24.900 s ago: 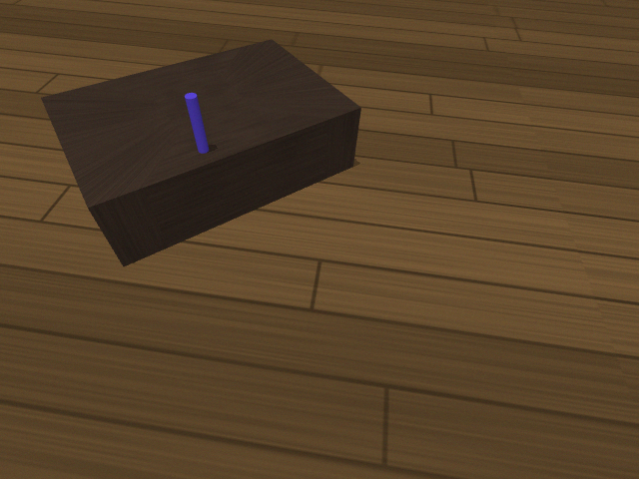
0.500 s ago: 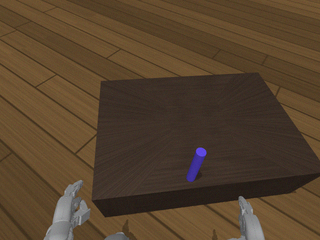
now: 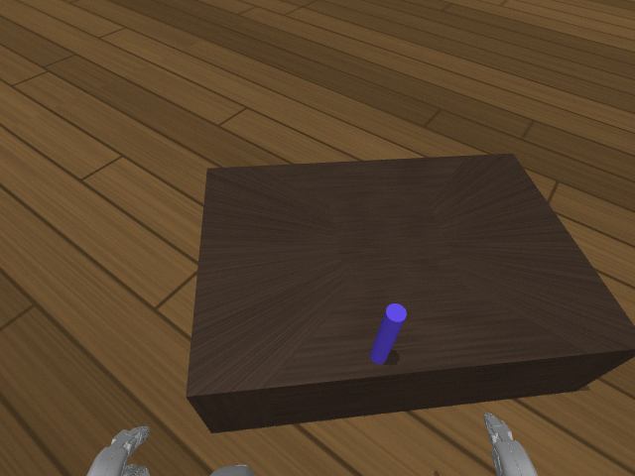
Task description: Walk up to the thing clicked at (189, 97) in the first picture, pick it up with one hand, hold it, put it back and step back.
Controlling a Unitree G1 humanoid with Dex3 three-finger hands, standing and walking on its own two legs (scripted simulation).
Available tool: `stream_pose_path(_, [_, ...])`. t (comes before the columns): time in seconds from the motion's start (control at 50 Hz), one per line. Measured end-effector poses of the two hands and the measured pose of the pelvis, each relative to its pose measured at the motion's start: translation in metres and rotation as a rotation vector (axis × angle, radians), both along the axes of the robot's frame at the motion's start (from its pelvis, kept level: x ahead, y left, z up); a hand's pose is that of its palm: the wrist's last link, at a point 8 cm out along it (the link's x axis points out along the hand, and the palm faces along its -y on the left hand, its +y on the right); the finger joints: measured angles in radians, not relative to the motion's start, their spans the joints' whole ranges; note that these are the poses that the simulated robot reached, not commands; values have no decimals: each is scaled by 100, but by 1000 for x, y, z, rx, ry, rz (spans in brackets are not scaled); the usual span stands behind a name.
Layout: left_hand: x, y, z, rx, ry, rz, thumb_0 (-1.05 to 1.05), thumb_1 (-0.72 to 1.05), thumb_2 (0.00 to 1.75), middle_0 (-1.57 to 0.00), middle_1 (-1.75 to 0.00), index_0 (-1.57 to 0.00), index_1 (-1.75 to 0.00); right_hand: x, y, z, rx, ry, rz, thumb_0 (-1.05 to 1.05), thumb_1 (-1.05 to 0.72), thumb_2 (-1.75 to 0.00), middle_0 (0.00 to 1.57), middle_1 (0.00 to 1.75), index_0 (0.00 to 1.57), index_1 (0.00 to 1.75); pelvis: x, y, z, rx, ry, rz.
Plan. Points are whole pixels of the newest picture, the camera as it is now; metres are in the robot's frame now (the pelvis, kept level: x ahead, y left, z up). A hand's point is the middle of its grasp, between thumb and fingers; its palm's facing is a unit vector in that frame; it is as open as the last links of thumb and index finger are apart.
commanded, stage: home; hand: right
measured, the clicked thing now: (386, 336) +0.43 -0.16 -0.30
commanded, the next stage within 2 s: stand in 1.36 s
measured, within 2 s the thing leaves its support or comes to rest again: rests again in 1.02 s
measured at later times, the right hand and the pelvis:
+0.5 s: hand out of the picture +0.05 -0.24 -0.12, palm faces +0.02 +0.93 -0.37, open 17.3 cm; pelvis +0.00 +0.00 +0.03, yaw -1 degrees
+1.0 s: hand out of the picture +0.05 -0.23 -0.12, palm faces +0.01 +0.94 -0.35, open 17.4 cm; pelvis -0.01 +0.01 +0.03, yaw -1 degrees
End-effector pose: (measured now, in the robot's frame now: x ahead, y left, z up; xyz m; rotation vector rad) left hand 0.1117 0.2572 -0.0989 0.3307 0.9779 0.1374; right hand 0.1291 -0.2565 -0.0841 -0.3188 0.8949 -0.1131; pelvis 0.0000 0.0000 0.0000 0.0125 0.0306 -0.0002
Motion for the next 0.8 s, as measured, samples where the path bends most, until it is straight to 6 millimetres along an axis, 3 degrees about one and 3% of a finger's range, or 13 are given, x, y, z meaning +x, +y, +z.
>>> stream_pose_path(0.16, [-21,20,5,11,72,51,1,90,90,-20,-30,-21,-30,-42,-33,2,-50,136,-89,-1,52,-6,6,6,6,6,5,-3,14,-9,-46,-6])
stream_pose_path(0.38, [-37,20,0,-25,161,58,1,91,90,-20,-30,-20,-30,-81,-34,5,-62,254,-157,-1,52,-6,6,6,6,6,1,0,27,-19,-83,-12])
stream_pose_path(0.56, [-54,27,-3,-30,223,71,1,91,90,-20,-30,-21,-30,-94,-26,3,-51,309,-172,-1,51,-6,6,6,6,6,-4,6,31,-22,-97,-16])
stream_pose_path(0.8, [-72,43,-1,-12,276,93,0,91,91,-20,-30,-21,-30,-95,-21,2,-47,332,-171,-1,51,-6,6,6,6,6,-8,13,33,-18,-96,-17])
